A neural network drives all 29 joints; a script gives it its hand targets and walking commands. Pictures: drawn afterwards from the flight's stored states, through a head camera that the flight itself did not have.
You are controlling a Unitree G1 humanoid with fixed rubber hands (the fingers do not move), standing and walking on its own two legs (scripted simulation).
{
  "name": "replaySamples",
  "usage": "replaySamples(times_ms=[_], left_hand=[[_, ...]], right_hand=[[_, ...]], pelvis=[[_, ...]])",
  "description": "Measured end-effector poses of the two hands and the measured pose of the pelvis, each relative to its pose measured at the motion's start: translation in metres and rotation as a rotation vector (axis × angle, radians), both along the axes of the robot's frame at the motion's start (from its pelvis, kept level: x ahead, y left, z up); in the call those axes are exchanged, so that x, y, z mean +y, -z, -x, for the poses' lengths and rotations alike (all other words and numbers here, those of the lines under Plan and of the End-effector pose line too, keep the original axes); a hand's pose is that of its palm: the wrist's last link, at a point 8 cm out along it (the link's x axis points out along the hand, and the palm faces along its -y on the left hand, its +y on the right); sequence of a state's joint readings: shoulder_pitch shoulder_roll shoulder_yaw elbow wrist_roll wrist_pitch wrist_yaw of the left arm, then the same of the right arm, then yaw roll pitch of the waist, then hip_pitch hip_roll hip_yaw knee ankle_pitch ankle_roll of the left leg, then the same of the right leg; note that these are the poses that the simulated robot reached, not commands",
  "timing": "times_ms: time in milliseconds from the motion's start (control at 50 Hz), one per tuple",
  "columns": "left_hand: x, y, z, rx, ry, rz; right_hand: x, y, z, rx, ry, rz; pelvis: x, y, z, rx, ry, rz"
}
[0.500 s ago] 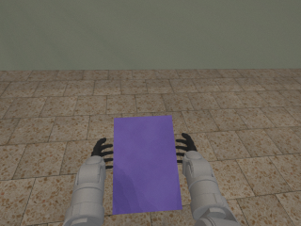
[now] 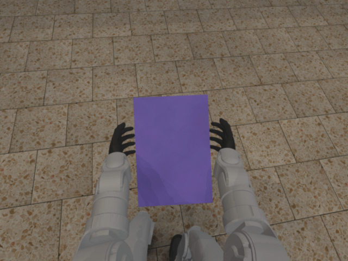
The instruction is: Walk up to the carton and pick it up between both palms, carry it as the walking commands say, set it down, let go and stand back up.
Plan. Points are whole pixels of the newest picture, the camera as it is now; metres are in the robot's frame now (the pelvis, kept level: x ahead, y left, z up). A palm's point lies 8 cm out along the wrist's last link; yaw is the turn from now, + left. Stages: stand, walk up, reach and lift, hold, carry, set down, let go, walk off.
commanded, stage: set down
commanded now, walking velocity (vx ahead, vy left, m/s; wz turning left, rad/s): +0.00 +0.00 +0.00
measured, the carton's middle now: (172, 146) +0.41 +0.05 -0.14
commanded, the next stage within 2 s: none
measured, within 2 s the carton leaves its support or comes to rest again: neither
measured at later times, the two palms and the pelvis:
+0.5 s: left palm (120, 159) +0.34 +0.19 -0.14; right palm (210, 152) +0.40 -0.06 -0.12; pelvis -0.01 +0.03 -0.08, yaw -2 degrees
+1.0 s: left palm (124, 157) +0.38 +0.20 -0.22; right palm (201, 150) +0.44 -0.05 -0.20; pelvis -0.04 +0.02 -0.16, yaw +0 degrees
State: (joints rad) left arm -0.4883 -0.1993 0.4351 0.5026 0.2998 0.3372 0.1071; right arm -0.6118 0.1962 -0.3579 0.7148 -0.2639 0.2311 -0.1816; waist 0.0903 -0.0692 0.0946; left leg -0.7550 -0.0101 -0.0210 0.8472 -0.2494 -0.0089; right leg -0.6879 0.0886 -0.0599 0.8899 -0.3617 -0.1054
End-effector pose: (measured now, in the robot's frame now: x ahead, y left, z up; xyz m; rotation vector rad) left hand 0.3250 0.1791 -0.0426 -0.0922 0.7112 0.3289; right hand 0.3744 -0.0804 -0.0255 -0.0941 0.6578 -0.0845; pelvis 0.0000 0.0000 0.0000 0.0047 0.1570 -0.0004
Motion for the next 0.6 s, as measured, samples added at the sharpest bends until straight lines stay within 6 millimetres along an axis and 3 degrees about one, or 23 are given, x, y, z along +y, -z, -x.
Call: replaySamples(times_ms=[200, 600], left_hand=[[0.012, 0.044, -0.005, -0.011, -0.044, 0.0], [0.015, 0.114, -0.026, -0.02, -0.091, 0.007]], right_hand=[[0.014, 0.048, -0.008, -0.011, 0.004, -0.039], [0.022, 0.107, -0.034, -0.042, 0.018, -0.027]], pelvis=[[0.019, 0.026, -0.004, 0.169, 0.007, 0.015], [0.032, 0.099, 0.017, 0.267, 0.026, 0.021]])
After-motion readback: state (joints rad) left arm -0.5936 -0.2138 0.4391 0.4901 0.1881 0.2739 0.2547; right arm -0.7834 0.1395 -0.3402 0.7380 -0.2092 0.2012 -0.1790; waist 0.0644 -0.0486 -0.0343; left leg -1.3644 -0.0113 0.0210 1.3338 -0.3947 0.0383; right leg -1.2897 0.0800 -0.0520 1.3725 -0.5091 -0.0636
